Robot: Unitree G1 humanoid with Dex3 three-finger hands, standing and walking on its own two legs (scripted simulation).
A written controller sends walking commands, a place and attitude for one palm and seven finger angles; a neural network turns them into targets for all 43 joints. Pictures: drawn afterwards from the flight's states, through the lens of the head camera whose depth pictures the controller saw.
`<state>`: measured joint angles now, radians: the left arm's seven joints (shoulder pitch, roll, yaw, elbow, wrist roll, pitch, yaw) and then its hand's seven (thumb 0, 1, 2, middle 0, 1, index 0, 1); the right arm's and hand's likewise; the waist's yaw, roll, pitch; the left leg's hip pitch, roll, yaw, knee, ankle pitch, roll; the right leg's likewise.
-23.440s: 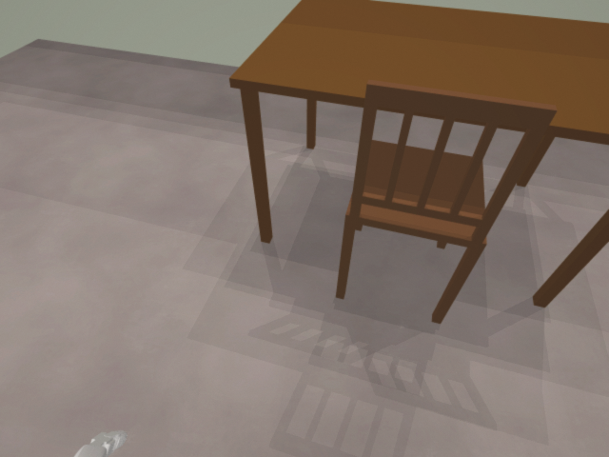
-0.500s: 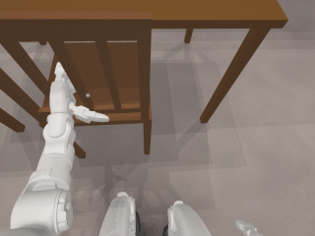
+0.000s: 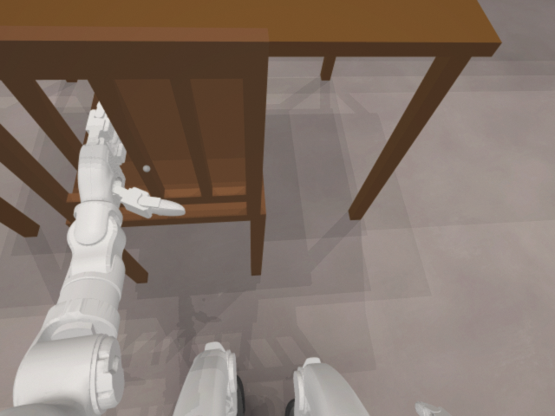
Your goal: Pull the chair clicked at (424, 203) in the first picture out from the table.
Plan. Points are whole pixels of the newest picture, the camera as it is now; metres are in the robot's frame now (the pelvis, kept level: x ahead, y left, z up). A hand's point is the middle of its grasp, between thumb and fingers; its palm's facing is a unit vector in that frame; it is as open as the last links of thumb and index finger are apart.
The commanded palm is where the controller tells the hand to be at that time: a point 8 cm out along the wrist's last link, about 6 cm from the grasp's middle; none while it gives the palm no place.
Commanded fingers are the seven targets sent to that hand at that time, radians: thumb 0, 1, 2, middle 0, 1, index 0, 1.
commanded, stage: hook a spindle and tug to test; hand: left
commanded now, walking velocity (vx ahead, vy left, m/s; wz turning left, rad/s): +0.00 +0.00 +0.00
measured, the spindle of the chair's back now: (136, 148) +0.49 +0.20 +0.03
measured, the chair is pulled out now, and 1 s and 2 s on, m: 0.00 0.00 0.04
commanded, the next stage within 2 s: step backward, pulling the chair out in 1.56 s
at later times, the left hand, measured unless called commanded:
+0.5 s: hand (153, 169) +0.46 +0.17 +0.03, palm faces +0.08 -1.00 -0.02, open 14.4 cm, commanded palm +0.43 +0.20 +0.03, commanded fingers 0.00 -0.05 0.49 -0.46 -1.34 -0.46 -1.34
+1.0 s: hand (151, 166) +0.46 +0.17 +0.03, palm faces +0.11 -0.99 -0.03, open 5.3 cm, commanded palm +0.42 +0.20 +0.03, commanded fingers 0.00 0.90 0.90 -0.50 -1.45 -0.50 -1.45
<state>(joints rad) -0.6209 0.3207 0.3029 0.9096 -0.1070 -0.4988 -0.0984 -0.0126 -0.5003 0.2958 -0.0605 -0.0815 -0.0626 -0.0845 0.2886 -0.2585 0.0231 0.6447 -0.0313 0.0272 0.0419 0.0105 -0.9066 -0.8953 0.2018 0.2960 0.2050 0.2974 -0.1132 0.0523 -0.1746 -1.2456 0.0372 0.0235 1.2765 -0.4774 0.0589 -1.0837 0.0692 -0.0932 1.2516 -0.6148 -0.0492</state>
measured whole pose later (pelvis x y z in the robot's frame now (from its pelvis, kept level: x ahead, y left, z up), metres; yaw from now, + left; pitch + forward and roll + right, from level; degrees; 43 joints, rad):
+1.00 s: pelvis +0.01 +0.00 +0.00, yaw +0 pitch +26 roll -4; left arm -0.61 0.29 0.26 0.88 -0.11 -0.48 -0.04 0.01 0.74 0.83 -0.43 -1.37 -0.42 -1.42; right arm 0.29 -0.25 0.01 0.64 -0.04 0.05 0.06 0.01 -0.91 -0.90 0.20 0.30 0.20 0.30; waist -0.11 0.05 -0.17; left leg -1.23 0.03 0.02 1.26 -0.48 0.06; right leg -1.07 0.07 -0.09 1.23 -0.62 -0.05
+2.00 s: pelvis +0.04 +0.02 +0.10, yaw +0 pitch +12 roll -3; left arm -0.51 0.21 0.07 0.96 -0.05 -0.15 0.08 0.06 0.74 0.80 -0.32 -1.13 -0.47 -1.45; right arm 0.27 -0.24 0.04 0.60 0.04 0.15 -0.08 0.01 -0.90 -0.90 0.20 0.30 0.21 0.30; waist -0.08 0.03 -0.02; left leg -0.62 0.00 0.07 0.70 -0.30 0.08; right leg -0.50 0.04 -0.03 0.71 -0.35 0.01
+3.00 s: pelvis -0.08 +0.01 +0.11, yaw -2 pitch +2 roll -3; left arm -0.54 0.18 0.01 1.00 -0.06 -0.17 0.10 0.04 0.69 0.81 -0.30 -1.14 -0.50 -1.45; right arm 0.16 -0.16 0.08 0.71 0.00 -0.07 -0.09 0.01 -0.90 -0.89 0.21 0.30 0.21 0.30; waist -0.02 0.05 0.20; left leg -0.45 0.05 0.09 0.43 -0.01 0.07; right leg -0.38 0.00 0.01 0.81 -0.54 -0.01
